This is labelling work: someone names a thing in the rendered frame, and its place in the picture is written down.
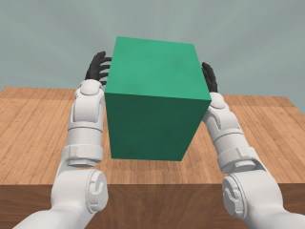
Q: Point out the left robot forearm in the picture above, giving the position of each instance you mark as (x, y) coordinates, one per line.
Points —
(83, 148)

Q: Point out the robot right upper arm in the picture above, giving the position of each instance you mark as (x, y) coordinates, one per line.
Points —
(254, 197)

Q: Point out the right robot hand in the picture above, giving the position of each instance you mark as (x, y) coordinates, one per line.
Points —
(209, 77)

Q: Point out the right robot forearm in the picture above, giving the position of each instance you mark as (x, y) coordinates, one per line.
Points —
(233, 150)

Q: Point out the pedestal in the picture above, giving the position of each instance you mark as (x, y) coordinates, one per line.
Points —
(142, 193)

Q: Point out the carton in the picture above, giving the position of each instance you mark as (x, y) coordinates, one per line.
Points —
(156, 96)

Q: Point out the left robot hand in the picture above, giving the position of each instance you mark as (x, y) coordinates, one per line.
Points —
(95, 68)

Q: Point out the robot left upper arm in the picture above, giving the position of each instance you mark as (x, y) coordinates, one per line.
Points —
(76, 196)

